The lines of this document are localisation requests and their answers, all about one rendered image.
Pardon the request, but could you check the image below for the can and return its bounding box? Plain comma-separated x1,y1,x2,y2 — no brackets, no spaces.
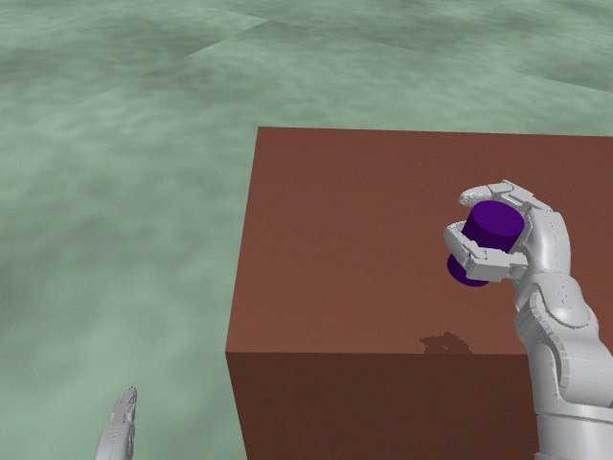
447,200,525,287

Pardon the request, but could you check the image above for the right robot arm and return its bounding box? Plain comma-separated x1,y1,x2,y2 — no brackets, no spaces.
513,272,613,460

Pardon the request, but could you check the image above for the left robot hand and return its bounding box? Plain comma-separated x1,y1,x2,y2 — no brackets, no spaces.
93,387,137,460

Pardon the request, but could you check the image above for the right robot hand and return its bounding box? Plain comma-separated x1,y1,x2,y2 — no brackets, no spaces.
443,179,571,291

